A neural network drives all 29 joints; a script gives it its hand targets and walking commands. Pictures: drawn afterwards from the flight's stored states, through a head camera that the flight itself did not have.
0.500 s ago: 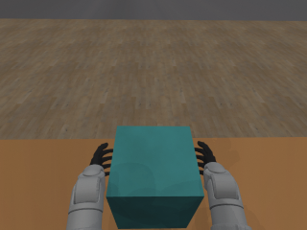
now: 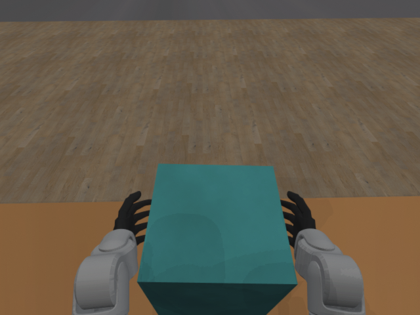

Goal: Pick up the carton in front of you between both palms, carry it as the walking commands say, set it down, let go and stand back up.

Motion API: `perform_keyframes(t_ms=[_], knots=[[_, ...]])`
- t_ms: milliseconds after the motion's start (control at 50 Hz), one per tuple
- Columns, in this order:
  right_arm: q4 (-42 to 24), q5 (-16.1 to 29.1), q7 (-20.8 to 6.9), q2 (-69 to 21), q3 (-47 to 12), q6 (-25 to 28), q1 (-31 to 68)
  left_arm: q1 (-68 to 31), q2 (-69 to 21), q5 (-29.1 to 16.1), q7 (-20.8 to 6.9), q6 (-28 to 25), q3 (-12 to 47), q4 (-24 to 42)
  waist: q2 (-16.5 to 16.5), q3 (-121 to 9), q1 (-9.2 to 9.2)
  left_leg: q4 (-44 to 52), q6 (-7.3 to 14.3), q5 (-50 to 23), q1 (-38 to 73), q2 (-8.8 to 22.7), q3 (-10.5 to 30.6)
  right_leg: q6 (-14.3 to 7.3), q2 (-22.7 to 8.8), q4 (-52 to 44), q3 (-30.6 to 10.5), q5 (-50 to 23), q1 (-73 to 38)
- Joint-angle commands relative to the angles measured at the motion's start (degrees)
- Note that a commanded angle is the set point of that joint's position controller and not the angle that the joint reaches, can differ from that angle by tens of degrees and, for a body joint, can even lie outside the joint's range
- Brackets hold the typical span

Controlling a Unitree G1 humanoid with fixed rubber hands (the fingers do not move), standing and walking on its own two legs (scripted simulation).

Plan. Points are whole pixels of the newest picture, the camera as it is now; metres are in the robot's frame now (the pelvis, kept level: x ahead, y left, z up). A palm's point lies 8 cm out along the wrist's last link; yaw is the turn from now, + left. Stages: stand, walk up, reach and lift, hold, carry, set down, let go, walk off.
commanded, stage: carry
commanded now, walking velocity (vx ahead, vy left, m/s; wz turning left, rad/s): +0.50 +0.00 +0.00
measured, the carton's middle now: (213, 245) +0.27 -0.01 +0.02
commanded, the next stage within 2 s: none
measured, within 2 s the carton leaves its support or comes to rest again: neither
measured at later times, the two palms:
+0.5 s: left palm (129, 134) +0.54 +0.19 +0.10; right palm (250, 136) +0.51 -0.11 +0.10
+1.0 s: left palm (154, 79) +0.85 +0.16 +0.09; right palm (240, 77) +0.87 -0.14 +0.09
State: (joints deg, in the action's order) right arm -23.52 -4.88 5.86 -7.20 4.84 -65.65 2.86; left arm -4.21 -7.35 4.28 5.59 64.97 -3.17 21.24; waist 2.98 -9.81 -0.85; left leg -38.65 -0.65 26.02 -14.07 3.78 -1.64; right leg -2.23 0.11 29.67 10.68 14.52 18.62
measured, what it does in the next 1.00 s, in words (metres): walks ahead: left foot, then right foot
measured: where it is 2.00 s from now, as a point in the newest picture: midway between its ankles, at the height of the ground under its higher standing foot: (199, 260)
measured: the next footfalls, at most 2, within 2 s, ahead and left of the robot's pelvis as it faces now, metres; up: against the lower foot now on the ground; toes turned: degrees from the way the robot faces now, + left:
left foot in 0.30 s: +0.33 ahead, +0.13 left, +0.00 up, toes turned +12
right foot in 0.78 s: +0.66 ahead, -0.06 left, +0.00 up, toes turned -11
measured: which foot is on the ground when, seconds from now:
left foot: up 0.00-0.28, down 0.30-0.80, up 0.82-1.00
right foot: down 0.00-0.32, up 0.34-0.76, down 0.78-1.00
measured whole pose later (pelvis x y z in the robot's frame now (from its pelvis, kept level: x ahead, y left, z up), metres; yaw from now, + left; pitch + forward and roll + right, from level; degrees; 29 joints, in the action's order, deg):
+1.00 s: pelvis +0.55 +0.00 +0.00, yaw +1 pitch +4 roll +0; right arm -16.9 -3.7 6.9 -7.1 10.8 -67.3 20.9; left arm -19.2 -8.2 3.1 7.4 66.0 -10.9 17.4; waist 2.1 2.4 1.0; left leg -51.9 1.3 27.8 -26.3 2.0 -3.2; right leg -6.8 -0.7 29.6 13.7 9.3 24.8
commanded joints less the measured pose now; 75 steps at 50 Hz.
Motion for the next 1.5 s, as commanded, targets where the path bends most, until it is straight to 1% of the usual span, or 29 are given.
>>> perform_keyframes(t_ms=[0,20,40,140,200,260,280,300,320,340,380,400,480,660,720,760,780,800,820,840,860,900,980,1040,1080,1100,1140,1240,1480], knots=[[-11.5,22.6,-9.5,-49.3,-42.9,-2.2,28.9,-20.6,-50.1,-17.1,-7.9,1.6,36.4,9.7,-15.5,-8.9,2.48,-22.8,1.4,5.5,-35.8,-0.7,-1.7,-13.2,-26.0,-13.2,-38.1,-16.6,-37.0],[-11.1,23.0,-9.5,-48.9,-42.6,-2.6,28.4,-21.7,-49.3,-17.3,-7.5,2.3,36.4,11.2,-9.7,-8.3,2.55,-25.0,1.6,5.4,-37.0,1.0,-0.9,-12.6,-24.4,-12.0,-33.3,-21.0,-36.0],[-10.3,23.1,-9.3,-48.7,-42.0,-2.9,27.2,-22.7,-48.8,-17.8,-7.1,2.8,36.9,12.5,-6.3,-8.0,2.59,-22.7,1.7,3.5,-37.1,2.3,-0.7,-10.8,-23.1,-13.5,-29.2,-17.9,-34.8],[-7.2,19.6,-7.2,-46.9,-38.3,-3.9,21.1,-22.4,-45.6,-20.8,-7.0,4.8,38.9,13.4,-9.3,-3.7,2.0,-2.2,0.1,-10.1,-24.9,0.0,-6.9,-5.0,-15.9,-17.6,-11.7,-16.9,-24.4],[-7.1,18.0,-6.2,-45.2,-36.8,-4.5,20.5,-22.1,-43.7,-21.5,-7.2,5.7,38.6,12.7,-12.3,-1.5,1.91,6.5,1.0,-18.5,-13.1,-2.5,-11.3,-2.7,-14.1,-16.6,-5.9,-20.9,-16.5],[-7.0,17.8,-5.9,-44.4,-36.0,-5.1,20.4,-22.9,-42.5,-21.7,-7.4,6.4,38.2,13.1,-9.9,-6.2,0.3,9.7,2.2,-17.5,8.7,-6.2,-16.5,0.3,-10.4,0.1,1.9,-28.5,-8.3],[-7.0,17.6,-5.9,-44.0,-35.7,-5.3,20.2,-23.2,-41.7,-21.5,-7.4,6.7,37.8,13.0,-6.6,-9.3,-0.83,10.2,2.4,-13.4,19.6,-1.7,-10.9,1.6,-8.5,10.7,2.1,-20.0,-0.9],[-6.9,17.2,-6.0,-42.9,-35.1,-5.4,20.5,-24.1,-41.4,-21.4,-7.4,7.2,37.7,13.7,7.1,-11.1,-1.06,21.8,7.7,4.9,23.5,15.3,18.5,4.2,-3.3,28.0,2.0,-5.1,9.9],[-6.1,18.1,-6.2,-44.0,-35.9,-5.6,21.7,-24.3,-41.7,-21.4,-7.6,7.5,37.8,13.4,13.3,-11.2,-0.88,29.1,13.2,1.9,26.6,23.3,35.1,3.6,0.1,39.9,-4.5,12.0,20.0],[-7.3,18.9,-6.7,-45.9,-36.6,-5.5,21.9,-24.3,-43.3,-21.2,-7.9,7.4,38.3,12.9,7.7,-10.5,-0.63,27.9,13.2,-4.4,24.2,22.3,30.6,1.9,-4.5,45.1,-9.7,11.6,21.3],[-8.8,20.4,-8.0,-50.8,-39.1,-4.5,24.6,-24.3,-48.6,-20.8,-9.0,6.4,38.6,11.8,-0.9,-9.7,-0.6,26.6,10.8,-13.0,17.0,18.7,19.6,0.3,-8.2,44.0,-10.7,5.5,20.4],[-9.3,21.1,-8.6,-52.7,-40.3,-4.0,25.7,-23.7,-50.7,-20.3,-9.3,5.7,38.7,11.0,-1.5,-9.5,-0.24,27.2,9.0,-13.9,14.1,16.9,14.4,0.4,-9.2,40.1,-10.8,2.4,18.9],[-9.7,22.6,-10.4,-52.9,-42.6,-2.5,25.5,-20.6,-52.4,-17.4,-9.1,3.1,38.9,9.7,2.4,-8.2,-0.19,29.6,7.4,-15.8,12.9,13.2,4.0,1.5,-7.4,28.5,-6.4,-2.6,17.7],[-8.6,20.9,-9.4,-43.7,-39.8,-2.7,25.3,-24.3,-44.7,-17.7,-7.1,3.6,38.9,12.2,5.3,0.4,-0.5,23.9,8.1,-38.4,17.1,9.1,-6.6,0.8,-3.5,6.1,1.2,-12.0,19.6],[-6.9,19.3,-7.5,-39.7,-37.6,-3.4,27.9,-28.2,-40.5,-18.8,-6.3,4.5,37.2,10.6,6.6,-1.1,-0.9,14.6,5.6,-50.3,15.4,8.3,-9.9,-0.5,-0.5,2.5,3.3,-15.3,8.9],[-5.4,18.9,-6.3,-37.4,-36.6,-3.9,31.1,-29.4,-37.7,-18.4,-5.7,4.7,35.4,8.1,2.2,-5.9,2.04,-0.9,1.9,-46.3,9.6,3.9,-13.1,0.0,1.5,-4.4,5.0,-21.4,-8.6],[-4.4,18.4,-5.8,-36.1,-36.1,-4.1,33.1,-30.5,-36.1,-18.3,-5.5,5.0,34.3,7.1,-4.2,-10.6,3.07,-11.8,0.1,-25.2,0.9,2.2,-11.1,-0.3,-8.5,-2.2,-5.6,-36.0,-20.4],[-3.1,18.6,-5.2,-37.2,-36.3,-4.5,34.8,-32.9,-34.7,-18.3,-5.2,5.1,33.2,5.1,-16.6,-17.1,2.91,-28.7,-1.5,5.0,-14.7,-4.8,-6.7,-10.6,-23.8,0.5,-26.8,-52.9,-36.0],[-2.1,18.7,-5.0,-37.2,-35.9,-4.5,34.3,-31.4,-35.5,-19.0,-5.0,4.9,32.8,3.2,-17.7,-20.4,3.33,-35.9,-0.6,8.5,-17.5,-5.4,-1.2,-14.2,-24.7,-5.1,-31.3,-42.3,-33.7],[-2.0,19.2,-5.0,-39.5,-36.4,-4.1,37.5,-33.0,-37.8,-19.4,-5.1,4.4,33.3,3.3,-16.8,-18.9,3.09,-36.8,0.7,7.2,-19.4,-3.8,0.9,-13.6,-22.4,-6.7,-28.1,-36.1,-30.1],[-1.8,19.5,-5.1,-41.9,-36.7,-3.4,40.9,-36.6,-40.5,-20.0,-5.5,3.8,34.2,3.4,-11.8,-18.3,2.58,-35.2,1.8,5.4,-19.4,-2.2,2.1,-11.9,-20.7,-6.8,-24.6,-33.0,-26.8],[-0.5,19.7,-5.4,-44.9,-37.2,-1.9,46.4,-43.7,-44.5,-20.8,-6.2,2.0,35.6,2.8,-7.4,-16.8,1.46,-24.7,2.5,1.6,-14.1,0.5,1.7,-9.5,-17.9,-7.5,-15.7,-32.9,-18.1],[5.1,18.6,-5.1,-45.3,-36.8,1.0,50.8,-50.0,-43.8,-20.0,-6.3,-0.8,35.0,-1.4,-8.8,-17.9,1.37,-4.8,2.1,0.4,-5.4,-2.6,-2.4,-9.5,-15.4,-6.1,-8.8,-34.7,-13.7],[8.6,18.1,-4.2,-43.8,-35.1,1.8,53.3,-52.5,-41.7,-19.3,-5.3,-1.3,33.3,-4.9,-9.2,-19.5,1.22,6.8,2.8,-13.2,0.2,-2.8,-4.5,-8.2,-14.2,-1.5,-6.1,-32.3,-12.8],[10.7,17.8,-3.8,-42.4,-33.3,1.6,54.6,-53.9,-40.8,-18.7,-4.6,-1.1,31.7,-7.4,-7.4,-18.8,1.27,12.4,3.8,-24.7,6.4,1.4,-0.9,-5.0,-11.9,2.1,-5.6,-22.4,-7.9],[11.5,17.5,-3.5,-41.5,-32.3,1.6,56.4,-54.1,-40.8,-18.2,-4.4,-0.7,30.9,-7.9,-2.1,-19.1,1.96,8.4,5.0,-34.0,5.4,5.8,3.7,-2.9,-8.5,2.0,-4.6,-16.7,-7.4],[13.7,17.1,-3.4,-42.0,-30.5,1.0,56.7,-56.4,-41.3,-18.1,-3.9,-0.1,29.6,-9.3,1.9,-18.6,1.81,6.0,5.0,-38.0,3.7,6.2,3.1,-1.9,-8.1,2.1,-6.2,-17.3,-10.2],[17.4,16.4,-4.0,-45.1,-28.6,-0.1,55.9,-55.7,-44.9,-17.2,-4.1,0.8,27.7,-14.4,-2.8,-18.7,1.28,3.0,3.7,-40.4,3.4,3.9,0.8,-2.0,-9.7,5.6,-7.1,-37.8,-12.7],[14.9,18.4,-4.6,-48.6,-31.1,0.7,60.0,-58.0,-47.7,-17.2,-4.5,0.0,28.7,-12.4,-2.8,-18.9,0.88,3.8,3.8,-40.5,4.8,4.8,1.3,-1.4,-9.2,5.1,-7.3,-32.1,-13.5]])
